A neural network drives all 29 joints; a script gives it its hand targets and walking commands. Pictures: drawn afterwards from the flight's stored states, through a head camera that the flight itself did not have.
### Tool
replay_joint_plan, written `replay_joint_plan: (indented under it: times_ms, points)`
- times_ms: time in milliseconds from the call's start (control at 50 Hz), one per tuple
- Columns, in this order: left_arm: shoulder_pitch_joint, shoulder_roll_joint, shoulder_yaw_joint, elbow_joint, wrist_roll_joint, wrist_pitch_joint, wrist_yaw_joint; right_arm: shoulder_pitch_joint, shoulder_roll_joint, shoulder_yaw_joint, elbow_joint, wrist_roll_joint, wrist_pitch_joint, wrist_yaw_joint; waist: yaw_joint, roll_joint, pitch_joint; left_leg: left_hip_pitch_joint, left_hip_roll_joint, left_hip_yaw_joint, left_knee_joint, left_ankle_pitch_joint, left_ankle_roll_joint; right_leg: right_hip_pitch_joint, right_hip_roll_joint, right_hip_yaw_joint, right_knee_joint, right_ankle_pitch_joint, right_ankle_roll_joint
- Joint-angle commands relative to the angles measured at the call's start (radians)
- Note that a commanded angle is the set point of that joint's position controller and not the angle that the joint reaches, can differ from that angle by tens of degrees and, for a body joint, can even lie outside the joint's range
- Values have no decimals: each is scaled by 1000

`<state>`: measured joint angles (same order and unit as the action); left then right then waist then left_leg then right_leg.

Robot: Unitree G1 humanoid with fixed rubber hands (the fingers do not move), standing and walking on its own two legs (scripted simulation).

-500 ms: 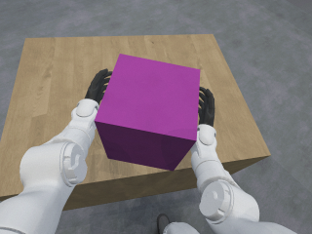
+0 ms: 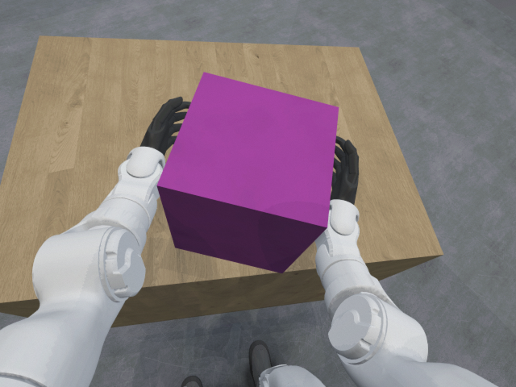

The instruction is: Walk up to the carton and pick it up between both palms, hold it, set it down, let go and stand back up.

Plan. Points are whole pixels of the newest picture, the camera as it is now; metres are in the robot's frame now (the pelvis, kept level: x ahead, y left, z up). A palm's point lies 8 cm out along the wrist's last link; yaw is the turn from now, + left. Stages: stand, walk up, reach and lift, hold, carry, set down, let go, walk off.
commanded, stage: reach and lift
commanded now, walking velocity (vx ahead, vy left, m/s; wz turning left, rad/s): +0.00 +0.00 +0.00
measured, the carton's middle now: (247, 185) +0.41 -0.06 -0.02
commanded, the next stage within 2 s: none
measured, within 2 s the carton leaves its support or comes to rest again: leaves its support in 1.02 s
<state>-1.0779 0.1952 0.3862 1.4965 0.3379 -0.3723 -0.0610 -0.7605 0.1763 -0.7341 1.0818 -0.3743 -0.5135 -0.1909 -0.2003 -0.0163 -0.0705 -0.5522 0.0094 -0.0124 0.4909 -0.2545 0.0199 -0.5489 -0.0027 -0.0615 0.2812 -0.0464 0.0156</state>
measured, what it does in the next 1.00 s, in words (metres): stands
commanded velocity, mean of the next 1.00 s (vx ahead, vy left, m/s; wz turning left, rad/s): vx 0.00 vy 0.00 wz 0.00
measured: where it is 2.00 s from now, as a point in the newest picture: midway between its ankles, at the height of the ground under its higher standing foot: outside the picture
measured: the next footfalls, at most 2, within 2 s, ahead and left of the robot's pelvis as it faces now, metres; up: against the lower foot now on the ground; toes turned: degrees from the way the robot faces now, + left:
none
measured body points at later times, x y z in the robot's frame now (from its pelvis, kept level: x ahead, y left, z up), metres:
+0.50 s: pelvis +0.00 -0.01 +0.00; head +0.12 +0.03 +0.43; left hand +0.49 +0.08 +0.03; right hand +0.38 -0.21 +0.02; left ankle -0.03 +0.10 -0.74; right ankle +0.03 -0.14 -0.74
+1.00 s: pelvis -0.01 -0.02 +0.00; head +0.10 -0.02 +0.43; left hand +0.48 +0.07 +0.04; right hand +0.38 -0.21 +0.01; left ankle -0.03 +0.10 -0.74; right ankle +0.03 -0.14 -0.74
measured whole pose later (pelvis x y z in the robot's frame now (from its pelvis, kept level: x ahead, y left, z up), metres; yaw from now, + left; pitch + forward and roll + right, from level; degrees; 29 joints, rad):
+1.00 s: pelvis -0.01 -0.02 +0.00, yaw -1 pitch +23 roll -2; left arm -1.07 0.22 0.08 1.52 0.14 -0.42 0.00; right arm -0.78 0.09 -0.48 1.25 -0.16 -0.63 -0.26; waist -0.14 0.05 -0.18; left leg -0.65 0.03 0.00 0.45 -0.21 0.00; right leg -0.65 0.01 -0.07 0.24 0.01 -0.01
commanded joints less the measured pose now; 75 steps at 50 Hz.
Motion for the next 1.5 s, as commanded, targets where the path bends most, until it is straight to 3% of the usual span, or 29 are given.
replay_joint_plan:
  times_ms: [0,280,460,640,860,1100,1180,1260,1280,1300,1320,1340,1380,1400,1480]
  points:
    - [-471,-572,-118,24,75,-7,-114,-462,495,308,113,-139,30,117,5,196,-556,222,-4,46,-41,350,-109,354,19,-65,69,292,-55]
    - [-477,-581,-131,26,73,-1,-112,-469,498,318,115,-127,24,100,7,202,-563,194,-1,45,-43,336,-105,342,17,-67,67,293,-59]
    - [-535,-622,-222,-48,38,-109,-72,-527,505,377,179,-102,-113,93,44,247,-711,291,13,37,7,578,-147,333,32,-65,54,393,-80]
    - [-550,-637,-320,-98,-18,-142,-61,-531,508,444,228,-36,-135,63,43,209,-717,244,-5,46,-27,499,-126,359,22,-36,27,388,-64]
    - [-575,-631,-400,-144,-93,-137,-57,-566,527,535,209,40,-107,43,48,173,-758,174,-20,48,-41,369,-88,370,11,-6,34,361,-43]
    - [-635,-679,-502,-214,-226,-98,-43,-659,598,672,70,168,9,39,30,154,-882,129,-34,23,6,290,-52,394,22,22,100,370,-27]
    - [-656,-713,-559,-284,-297,-67,-31,-698,620,746,-43,248,91,40,19,161,-943,143,-38,0,42,324,-45,415,34,30,135,415,-24]
    - [-659,-763,-623,-429,-381,-33,-13,-726,647,861,-233,334,190,45,7,159,-1025,156,-44,-34,75,393,-36,469,47,41,180,499,-11]
    - [-682,-771,-673,-463,-386,-15,-26,-702,659,829,-245,295,207,13,-135,126,-999,139,-45,-61,71,348,-51,485,36,52,180,560,5]
    - [-667,-763,-630,-485,-368,-1,-28,-725,647,864,-282,303,226,13,-62,136,-972,122,-47,-57,52,355,-50,494,29,53,183,539,-1]
    - [-695,-767,-639,-525,-371,16,-28,-736,638,863,-290,316,247,15,-75,141,-968,160,-42,-69,46,367,-54,477,34,47,180,523,0]
    - [-689,-769,-635,-539,-375,33,-28,-741,644,896,-320,334,266,18,-59,132,-965,187,-42,-70,52,403,-51,477,37,47,177,526,-1]
    - [-703,-796,-666,-592,-391,58,-24,-753,640,915,-362,365,293,22,-75,149,-981,237,-36,-88,57,474,-64,459,47,39,177,541,-4]
    - [-695,-799,-652,-577,-390,74,-23,-766,640,932,-384,376,309,26,-56,143,-954,260,-35,-89,58,490,-63,447,47,40,171,519,-6]
    - [-705,-810,-619,-550,-374,134,-30,-782,607,891,-350,394,374,33,-68,146,-813,366,-23,-93,32,525,-79,415,53,30,134,448,-10]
